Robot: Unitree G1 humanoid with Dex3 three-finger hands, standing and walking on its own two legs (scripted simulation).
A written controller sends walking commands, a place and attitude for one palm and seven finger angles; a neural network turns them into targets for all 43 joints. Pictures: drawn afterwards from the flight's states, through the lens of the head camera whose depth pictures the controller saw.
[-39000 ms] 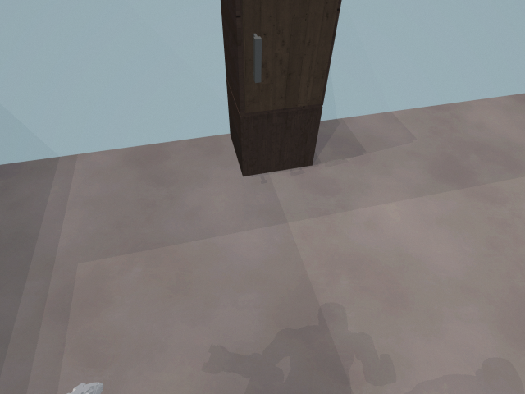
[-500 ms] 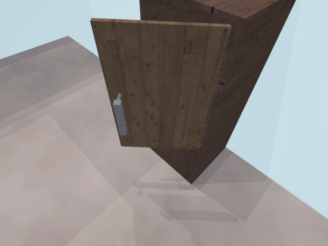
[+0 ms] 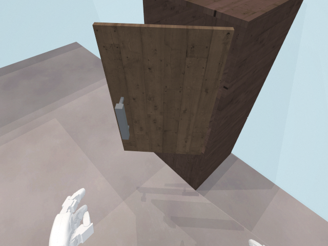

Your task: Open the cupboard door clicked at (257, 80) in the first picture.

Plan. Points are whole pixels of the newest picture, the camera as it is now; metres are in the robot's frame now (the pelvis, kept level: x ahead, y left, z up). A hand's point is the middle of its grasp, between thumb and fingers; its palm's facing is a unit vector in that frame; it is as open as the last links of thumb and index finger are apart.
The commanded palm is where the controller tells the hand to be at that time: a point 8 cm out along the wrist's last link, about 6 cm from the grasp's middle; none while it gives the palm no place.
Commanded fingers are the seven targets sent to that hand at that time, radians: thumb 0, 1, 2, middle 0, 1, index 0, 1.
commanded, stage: raise the hand with hooked fingers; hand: left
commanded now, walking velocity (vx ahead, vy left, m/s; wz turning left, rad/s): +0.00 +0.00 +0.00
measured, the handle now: (124, 118) +0.56 +0.18 -0.08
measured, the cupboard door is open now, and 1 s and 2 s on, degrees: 42 42 42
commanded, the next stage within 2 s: move the hooked fingers beside the handle in 1.94 s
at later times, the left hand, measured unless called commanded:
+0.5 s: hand (93, 228) +0.18 +0.19 -0.07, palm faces -0.05 -1.00 -0.06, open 10.0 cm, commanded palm +0.16 +0.25 -0.06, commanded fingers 0.00 0.11 0.56 -0.26 -0.81 -0.26 -0.81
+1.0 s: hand (77, 213) +0.22 +0.24 -0.07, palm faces -0.02 -1.00 -0.06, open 13.0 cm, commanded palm +0.20 +0.29 -0.06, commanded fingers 0.00 -0.48 0.31 -0.30 -1.18 -0.30 -1.18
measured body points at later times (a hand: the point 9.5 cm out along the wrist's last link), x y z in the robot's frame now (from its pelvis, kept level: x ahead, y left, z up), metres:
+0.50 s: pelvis -0.05 -0.03 -0.11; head +0.03 -0.03 +0.33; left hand +0.18 +0.24 -0.06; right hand +0.15 -0.26 -0.20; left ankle +0.01 +0.10 -0.73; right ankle -0.03 -0.12 -0.73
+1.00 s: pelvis -0.04 +0.00 -0.10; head +0.05 +0.02 +0.34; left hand +0.21 +0.29 -0.06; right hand +0.13 -0.26 -0.17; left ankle +0.01 +0.10 -0.73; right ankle -0.03 -0.12 -0.73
